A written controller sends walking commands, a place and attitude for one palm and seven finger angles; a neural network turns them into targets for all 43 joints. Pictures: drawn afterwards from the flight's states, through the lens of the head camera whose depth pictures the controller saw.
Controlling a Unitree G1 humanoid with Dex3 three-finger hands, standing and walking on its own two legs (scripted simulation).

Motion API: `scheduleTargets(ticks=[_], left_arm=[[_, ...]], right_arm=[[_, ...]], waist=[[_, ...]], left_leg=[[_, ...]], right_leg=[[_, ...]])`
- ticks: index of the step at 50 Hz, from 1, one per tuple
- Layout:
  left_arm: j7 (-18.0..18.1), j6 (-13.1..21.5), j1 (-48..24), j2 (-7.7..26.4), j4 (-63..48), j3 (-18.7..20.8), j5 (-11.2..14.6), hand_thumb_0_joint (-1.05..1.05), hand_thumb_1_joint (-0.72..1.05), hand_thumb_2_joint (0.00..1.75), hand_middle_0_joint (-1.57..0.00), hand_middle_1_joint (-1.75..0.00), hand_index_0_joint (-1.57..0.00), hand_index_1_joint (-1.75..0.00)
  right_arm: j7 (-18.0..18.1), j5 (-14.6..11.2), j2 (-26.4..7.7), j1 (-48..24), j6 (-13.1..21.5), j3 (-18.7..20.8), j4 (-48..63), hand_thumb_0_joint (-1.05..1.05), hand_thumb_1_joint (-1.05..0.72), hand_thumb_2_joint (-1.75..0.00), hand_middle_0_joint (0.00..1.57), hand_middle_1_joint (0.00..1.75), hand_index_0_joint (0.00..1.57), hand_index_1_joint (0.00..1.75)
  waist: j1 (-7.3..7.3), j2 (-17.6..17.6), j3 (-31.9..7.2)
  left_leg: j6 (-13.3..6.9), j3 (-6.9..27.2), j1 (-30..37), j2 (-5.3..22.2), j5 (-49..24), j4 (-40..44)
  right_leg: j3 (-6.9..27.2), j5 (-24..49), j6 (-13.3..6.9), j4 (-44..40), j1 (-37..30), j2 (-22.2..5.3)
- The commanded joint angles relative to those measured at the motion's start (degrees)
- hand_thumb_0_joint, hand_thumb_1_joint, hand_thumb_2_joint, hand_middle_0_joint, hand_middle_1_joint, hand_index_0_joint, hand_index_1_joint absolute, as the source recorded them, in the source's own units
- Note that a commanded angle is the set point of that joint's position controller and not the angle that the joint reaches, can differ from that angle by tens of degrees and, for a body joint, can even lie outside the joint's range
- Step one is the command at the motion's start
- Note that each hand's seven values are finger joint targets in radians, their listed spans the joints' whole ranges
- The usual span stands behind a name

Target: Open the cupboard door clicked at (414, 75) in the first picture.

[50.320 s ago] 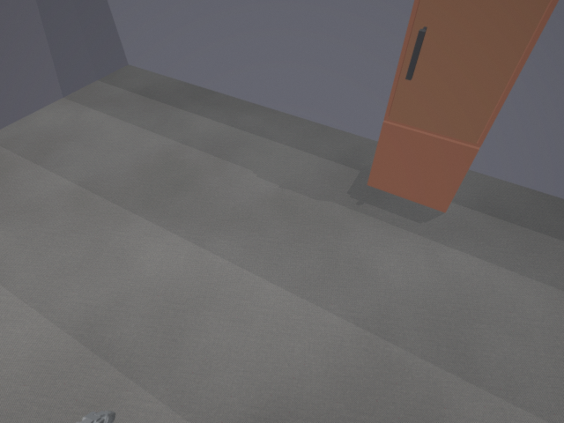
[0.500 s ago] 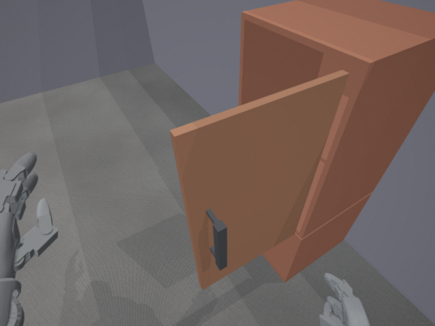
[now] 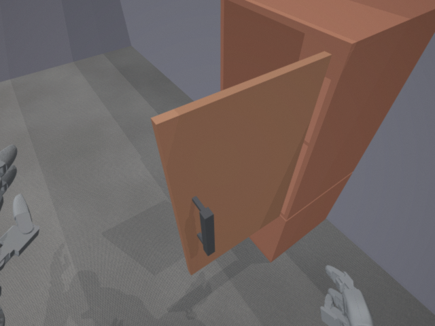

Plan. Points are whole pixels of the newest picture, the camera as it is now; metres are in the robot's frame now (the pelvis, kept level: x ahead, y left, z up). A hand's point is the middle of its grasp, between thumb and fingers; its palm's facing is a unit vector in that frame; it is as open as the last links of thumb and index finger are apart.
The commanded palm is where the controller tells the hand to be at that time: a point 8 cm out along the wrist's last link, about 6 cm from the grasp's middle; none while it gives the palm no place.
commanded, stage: step back with the hand held close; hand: left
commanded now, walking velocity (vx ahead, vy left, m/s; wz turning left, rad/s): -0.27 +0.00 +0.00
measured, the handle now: (203, 227) +0.33 +0.06 -0.05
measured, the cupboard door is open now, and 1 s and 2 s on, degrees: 88 88 88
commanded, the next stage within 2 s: stop stepping back and stand still in 1.18 s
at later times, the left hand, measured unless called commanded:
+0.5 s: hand out of the picture +0.14 +0.28 +0.16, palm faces +0.50 -0.72 -0.47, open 7.4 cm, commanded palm +0.07 +0.31 +0.18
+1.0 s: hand (23, 309) +0.11 +0.23 +0.16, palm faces +0.33 -0.79 -0.52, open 7.4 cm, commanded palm +0.04 +0.28 +0.18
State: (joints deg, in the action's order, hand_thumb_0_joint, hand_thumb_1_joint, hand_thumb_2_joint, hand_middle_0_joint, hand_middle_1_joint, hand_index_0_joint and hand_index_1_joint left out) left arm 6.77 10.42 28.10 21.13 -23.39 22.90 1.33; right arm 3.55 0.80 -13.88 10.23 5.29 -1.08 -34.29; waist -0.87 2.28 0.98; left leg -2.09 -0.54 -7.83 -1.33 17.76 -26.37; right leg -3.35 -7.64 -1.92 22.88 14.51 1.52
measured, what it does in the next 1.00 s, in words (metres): walks backwards: right foot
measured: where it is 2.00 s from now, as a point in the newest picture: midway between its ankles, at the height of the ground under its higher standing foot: outside the picture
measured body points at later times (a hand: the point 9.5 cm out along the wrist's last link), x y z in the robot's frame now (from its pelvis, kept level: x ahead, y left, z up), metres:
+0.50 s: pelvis -0.06 +0.01 -0.02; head -0.06 +0.02 +0.43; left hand +0.10 +0.32 +0.18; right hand +0.10 -0.22 -0.10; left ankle -0.04 +0.09 -0.74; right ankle +0.05 -0.10 -0.74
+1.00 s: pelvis -0.12 -0.02 -0.01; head -0.06 -0.01 +0.44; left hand +0.09 +0.27 +0.19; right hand +0.10 -0.23 -0.08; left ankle -0.04 +0.09 -0.74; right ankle -0.18 -0.11 -0.74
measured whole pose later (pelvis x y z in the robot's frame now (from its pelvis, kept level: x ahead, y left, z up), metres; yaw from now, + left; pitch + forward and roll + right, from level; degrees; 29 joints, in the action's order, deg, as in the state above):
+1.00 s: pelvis -0.12 -0.02 -0.01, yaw -3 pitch +4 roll +1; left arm 7.3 11.8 29.7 25.0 -31.4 24.7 1.9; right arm 0.9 2.2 -9.5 4.0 7.3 -0.9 -34.1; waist -1.4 -1.7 2.9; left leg -1.1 -3.7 -23.9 0.4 7.1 -27.2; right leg 1.6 -21.0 -0.4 32.0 13.9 2.9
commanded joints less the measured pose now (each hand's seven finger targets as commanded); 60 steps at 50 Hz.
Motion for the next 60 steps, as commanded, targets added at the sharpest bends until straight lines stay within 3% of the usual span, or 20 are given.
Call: scheduleTargets(ticks=[1, 5, 13, 18, 22, 26, 29, 32, 35, 38, 41, 46, 49, 50, 51, 52, 53, 55, 57, 60], left_arm=[[1.6, 3.6, 2.1, 12.3, -15.1, 8.3, 0.3, 0.00, 0.90, 0.90, -0.20, -0.30, -0.20, -0.30], [2.1, 3.5, 2.9, 13.6, -16.4, 10.0, 0.3, 0.00, 0.90, 0.90, -0.20, -0.30, -0.20, -0.30], [2.7, 4.0, 0.0, 11.7, -16.2, 8.7, -1.4, 0.00, 0.90, 0.90, -0.20, -0.30, -0.20, -0.30], [3.7, 4.5, -4.0, 10.7, -17.3, 8.4, -3.6, 0.00, 0.90, 0.90, -0.20, -0.30, -0.20, -0.30], [3.3, 5.4, -5.8, 12.3, -17.3, 9.5, -3.3, 0.00, 0.90, 0.90, -0.20, -0.30, -0.20, -0.30], [3.4, 6.3, -4.7, 13.2, -18.2, 9.5, -1.6, 0.00, 0.90, 0.90, -0.20, -0.30, -0.20, -0.30], [4.0, 7.1, -0.9, 14.8, -18.1, 11.7, -0.8, 0.00, 0.90, 0.90, -0.20, -0.30, -0.20, -0.30], [4.0, 7.7, 0.7, 13.2, -19.3, 12.5, -2.2, 0.00, 0.90, 0.90, -0.20, -0.30, -0.20, -0.30], [3.5, 7.5, -0.5, 13.0, -19.1, 12.5, -2.5, 0.00, 0.90, 0.90, -0.20, -0.30, -0.20, -0.30], [2.7, 7.9, 1.7, 11.6, -17.7, 10.2, -1.1, 0.00, 0.90, 0.90, -0.20, -0.30, -0.20, -0.30], [2.2, 8.2, -1.2, 11.1, -19.7, 7.1, -0.6, 0.00, 0.90, 0.90, -0.20, -0.30, -0.20, -0.30], [2.0, 5.6, 1.8, 12.7, -20.9, 8.8, 0.8, 0.00, 0.90, 0.90, -0.20, -0.30, -0.20, -0.30], [1.8, 4.6, 6.7, 15.1, -19.9, 12.6, 1.6, 0.00, 0.90, 0.90, -0.20, -0.30, -0.20, -0.30], [1.6, 4.5, 7.3, 15.6, -19.5, 12.8, 1.7, 0.00, 0.90, 0.90, -0.20, -0.30, -0.20, -0.30], [1.7, 4.6, 6.7, 17.2, -19.1, 13.4, 1.4, 0.00, 0.90, 0.90, -0.20, -0.30, -0.20, -0.30], [2.0, 4.1, 7.1, 17.7, -17.1, 14.3, 1.4, 0.00, 0.90, 0.90, -0.20, -0.30, -0.20, -0.30], [2.2, 3.2, 8.7, 17.2, -15.3, 14.5, 1.3, 0.00, 0.90, 0.90, -0.20, -0.30, -0.20, -0.30], [2.4, 2.3, 7.9, 16.2, -15.2, 13.1, 0.8, 0.00, 0.90, 0.90, -0.20, -0.30, -0.20, -0.30], [3.2, 1.7, 5.0, 14.9, -16.3, 10.4, -0.3, 0.00, 0.90, 0.90, -0.20, -0.30, -0.20, -0.30], [4.4, 0.9, 3.2, 15.3, -17.7, 9.4, -1.0, 0.00, 0.90, 0.90, -0.20, -0.30, -0.20, -0.30]], right_arm=[[1.1, -0.5, -6.6, -4.8, 1.4, 3.6, 9.8, 0.00, -0.90, -0.90, 0.20, 0.30, 0.20, 0.30], [1.5, -0.6, -6.3, -5.2, 0.5, 4.1, 10.4, 0.00, -0.90, -0.90, 0.20, 0.30, 0.20, 0.30], [1.9, -0.2, -7.8, -4.3, 0.6, 4.1, 11.8, 0.00, -0.90, -0.90, 0.20, 0.30, 0.20, 0.30], [2.4, 1.0, -8.0, -2.5, 1.3, 4.4, 12.1, 0.00, -0.90, -0.90, 0.20, 0.30, 0.20, 0.30], [1.8, -0.1, -7.4, -1.8, 1.8, 4.4, 12.0, 0.00, -0.90, -0.90, 0.20, 0.30, 0.20, 0.30], [0.9, -0.3, -6.4, -1.4, 2.2, 4.0, 10.7, 0.00, -0.90, -0.90, 0.20, 0.30, 0.20, 0.30], [1.1, -0.2, -6.5, -2.1, 2.2, 3.9, 9.9, 0.00, -0.90, -0.90, 0.20, 0.30, 0.20, 0.30], [1.5, -0.2, -7.7, -3.0, 2.8, 4.1, 10.9, 0.00, -0.90, -0.90, 0.20, 0.30, 0.20, 0.30], [1.5, 0.7, -6.9, -3.6, 3.7, 5.0, 10.5, 0.00, -0.90, -0.90, 0.20, 0.30, 0.20, 0.30], [0.5, 1.3, -6.5, -2.0, 5.4, 5.0, 7.8, 0.00, -0.90, -0.90, 0.20, 0.30, 0.20, 0.30], [-0.6, 1.3, -6.4, -2.6, 6.0, 4.9, 5.3, 0.00, -0.90, -0.90, 0.20, 0.30, 0.20, 0.30], [-1.6, 1.1, -6.0, -5.1, 5.1, 4.9, 6.4, 0.00, -0.90, -0.90, 0.20, 0.30, 0.20, 0.30], [-1.6, 0.8, -5.9, -7.1, 3.4, 4.6, 7.9, 0.00, -0.90, -0.90, 0.20, 0.30, 0.20, 0.30], [-1.6, 0.3, -5.2, -7.8, 2.3, 4.3, 8.7, 0.00, -0.90, -0.90, 0.20, 0.30, 0.20, 0.30], [-1.6, -0.7, -3.8, -7.7, 1.2, 3.8, 9.6, 0.00, -0.90, -0.90, 0.20, 0.30, 0.20, 0.30], [-1.5, -1.9, -3.6, -8.6, 0.8, 3.9, 10.2, 0.00, -0.90, -0.90, 0.20, 0.30, 0.20, 0.30], [-1.3, -1.6, -3.2, -7.9, 0.3, 4.0, 9.3, 0.00, -0.90, -0.90, 0.20, 0.30, 0.20, 0.30], [-0.6, -1.0, -1.3, -8.3, -0.7, 2.3, 9.4, 0.00, -0.90, -0.90, 0.20, 0.30, 0.20, 0.30], [0.7, -0.7, -1.9, -8.6, -1.1, 1.9, 9.0, 0.00, -0.90, -0.90, 0.20, 0.30, 0.20, 0.30], [2.2, -0.7, -2.8, -7.7, -1.0, 2.3, 8.1, 0.00, -0.90, -0.90, 0.20, 0.30, 0.20, 0.30]], waist=[[0.04, -0.5, -12.2], [0.13, 0.6, -11.3], [0.50, 1.7, -2.5], [0.99, 2.8, -0.9], [1.24, -2.6, -1.6], [1.66, -7.2, -3.4], [1.51, -2.6, -4.3], [0.80, 8.5, -4.4], [0.40, 5.6, -4.4], [0.44, 3.9, -5.6], [0.80, 9.5, -12.5], [-0.28, 7.5, -16.4], [-0.82, 3.6, -14.3], [-0.35, -2.4, -14.1], [0.41, -12.0, -14.0], [-0.67, -17.4, -11.8], [-0.58, -15.9, -12.2], [0.62, -11.5, -12.1], [0.85, -7.5, -10.4], [0.98, -8.6, -10.7]], left_leg=[[1.4, 4.7, -6.8, 4.6, -23.9, 2.2], [1.5, 5.5, -10.4, 4.9, -22.5, 1.5], [-3.1, 10.0, -28.8, 7.5, 9.7, 8.0], [-5.2, 12.2, -39.4, 9.1, 21.2, 9.8], [-4.4, 9.3, -37.1, 5.9, 21.5, 2.6], [-1.4, 5.8, -21.6, 2.2, 13.9, -8.9], [-1.4, 7.2, -19.3, 3.1, 13.6, -3.9], [-5.6, 16.6, -39.1, 11.8, 24.1, 12.7], [-6.9, 18.3, -36.6, 15.9, 6.7, 12.2], [-5.2, 15.4, -16.0, 15.1, -24.9, 5.0], [-2.4, 12.2, 3.1, 14.9, -53.0, 1.3], [-4.4, 11.0, 6.6, 16.2, -46.6, 3.1], [-3.7, 8.3, -3.4, 13.9, -31.5, 2.2], [-1.6, 4.6, -6.9, 10.1, -23.8, -2.5], [1.6, -2.2, -11.2, 3.1, -8.0, -11.2], [2.9, -1.3, -19.9, -1.5, 9.2, -24.6], [2.6, 2.4, -21.8, -1.6, 9.9, -32.0], [3.9, -0.1, -23.2, 0.2, 9.3, -32.3], [3.9, -2.9, -20.2, 0.3, 10.1, -28.3], [3.1, -3.1, -17.7, 0.3, 10.1, -21.4]], right_leg=[[7.2, 21.4, -0.4, 4.4, -12.8, -6.8], [7.7, 21.3, -0.6, 6.9, -11.7, -7.0], [8.8, -0.2, 1.3, 10.0, -11.9, -4.1], [8.2, 0.5, 1.6, 17.9, -16.9, -2.1], [14.2, -2.1, 0.5, 12.3, -12.8, -5.6], [20.3, -15.3, -3.1, -1.3, 3.0, -12.1], [14.8, -16.0, -1.7, 0.6, 4.7, -9.7], [6.9, -4.3, 2.4, 20.6, -14.1, -0.5], [6.5, -5.5, 2.8, 28.4, -13.8, 2.1], [6.5, -8.8, 1.8, 17.4, -1.9, 1.3], [5.8, -7.3, 1.7, 14.2, 3.1, 0.9], [5.0, -12.8, 2.1, 12.6, 2.1, 1.0], [5.9, -0.2, 1.9, 5.0, -4.0, -1.2], [9.7, 14.1, 1.1, -0.1, -5.4, -5.1], [18.7, 29.7, 0.0, -4.5, -5.7, -13.9], [22.7, 43.6, 1.7, -5.1, -5.2, -19.8], [18.5, 45.4, 2.4, -3.6, -4.9, -19.9], [13.3, 52.0, -1.8, 1.3, -7.8, -17.5], [12.6, 55.7, -2.7, 1.3, -7.4, -16.2], [12.6, 59.5, -1.0, 1.5, -11.3, -16.5]])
